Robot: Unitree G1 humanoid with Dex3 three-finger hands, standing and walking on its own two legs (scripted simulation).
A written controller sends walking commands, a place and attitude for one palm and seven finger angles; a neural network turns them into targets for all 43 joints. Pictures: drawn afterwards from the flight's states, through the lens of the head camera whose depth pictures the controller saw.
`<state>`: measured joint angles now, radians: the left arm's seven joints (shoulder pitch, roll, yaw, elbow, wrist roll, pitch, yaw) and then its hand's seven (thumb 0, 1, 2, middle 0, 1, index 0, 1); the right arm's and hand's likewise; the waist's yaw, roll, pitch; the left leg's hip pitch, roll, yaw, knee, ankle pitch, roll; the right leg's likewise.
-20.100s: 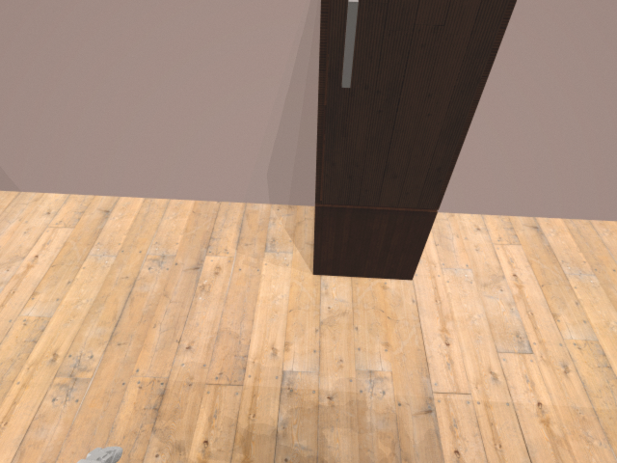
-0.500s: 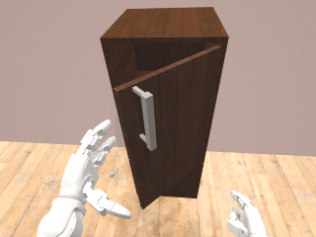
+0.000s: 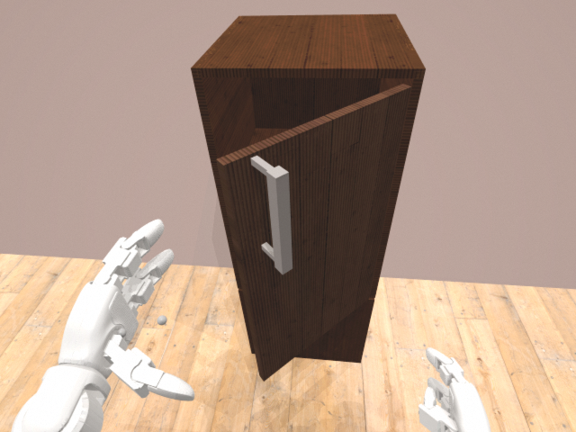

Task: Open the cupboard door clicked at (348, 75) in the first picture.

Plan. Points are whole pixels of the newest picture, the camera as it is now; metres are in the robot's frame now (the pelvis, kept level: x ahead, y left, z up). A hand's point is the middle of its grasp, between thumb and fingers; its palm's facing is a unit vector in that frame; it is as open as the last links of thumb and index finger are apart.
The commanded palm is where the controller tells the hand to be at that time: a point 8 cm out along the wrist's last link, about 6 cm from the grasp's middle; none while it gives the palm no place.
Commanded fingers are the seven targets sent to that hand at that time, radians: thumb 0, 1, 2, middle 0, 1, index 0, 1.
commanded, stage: draw the hand back to the body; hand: left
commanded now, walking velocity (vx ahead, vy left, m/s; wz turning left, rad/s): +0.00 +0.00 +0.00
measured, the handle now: (272, 218) +0.35 +0.06 +0.16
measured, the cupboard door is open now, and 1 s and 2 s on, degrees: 44 44 44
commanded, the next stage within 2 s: step back with the hand held close in 1.10 s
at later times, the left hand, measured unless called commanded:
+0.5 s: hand (94, 303) +0.20 +0.24 +0.16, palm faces +0.31 -0.88 -0.36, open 11.8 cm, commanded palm +0.15 +0.29 +0.18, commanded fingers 0.00 0.55 0.75 -0.19 -0.30 -0.19 -0.30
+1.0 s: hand (72, 290) +0.21 +0.27 +0.16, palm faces +0.40 -0.83 -0.39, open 7.5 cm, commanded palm +0.16 +0.32 +0.18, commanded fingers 0.00 0.90 0.90 -0.20 -0.30 -0.20 -0.30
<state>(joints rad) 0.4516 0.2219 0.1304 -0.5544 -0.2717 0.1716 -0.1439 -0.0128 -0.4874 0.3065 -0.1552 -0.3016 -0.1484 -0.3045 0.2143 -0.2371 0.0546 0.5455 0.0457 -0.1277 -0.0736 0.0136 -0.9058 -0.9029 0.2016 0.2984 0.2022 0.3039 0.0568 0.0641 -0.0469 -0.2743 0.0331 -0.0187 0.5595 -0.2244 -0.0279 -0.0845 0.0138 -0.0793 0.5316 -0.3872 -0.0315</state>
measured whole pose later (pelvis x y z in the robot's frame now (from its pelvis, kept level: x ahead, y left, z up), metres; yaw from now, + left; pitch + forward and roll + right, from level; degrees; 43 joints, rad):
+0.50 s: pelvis +0.00 +0.02 +0.01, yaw -2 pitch -4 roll +0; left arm 0.52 0.32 0.22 -0.46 -0.06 -0.11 0.11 0.00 0.22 0.61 -0.19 -0.30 -0.18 -0.31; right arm 0.19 -0.21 0.04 0.62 0.00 -0.08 -0.09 0.01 -0.90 -0.90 0.20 0.30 0.20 0.30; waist 0.06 0.05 0.04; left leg -0.18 0.02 0.03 0.42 -0.17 0.00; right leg 0.00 -0.01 -0.03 0.37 -0.30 0.00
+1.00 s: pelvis +0.01 +0.02 +0.01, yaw -2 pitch -4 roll +0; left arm 0.48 0.34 0.32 -0.40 -0.07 -0.09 0.12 0.01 0.87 0.89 -0.21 -0.30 -0.20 -0.31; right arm 0.18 -0.22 0.01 0.62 0.01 -0.07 -0.08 0.01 -0.91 -0.90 0.20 0.30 0.20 0.30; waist 0.06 0.05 0.03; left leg -0.17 0.02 0.04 0.41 -0.17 0.00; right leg 0.02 -0.01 -0.03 0.34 -0.29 0.00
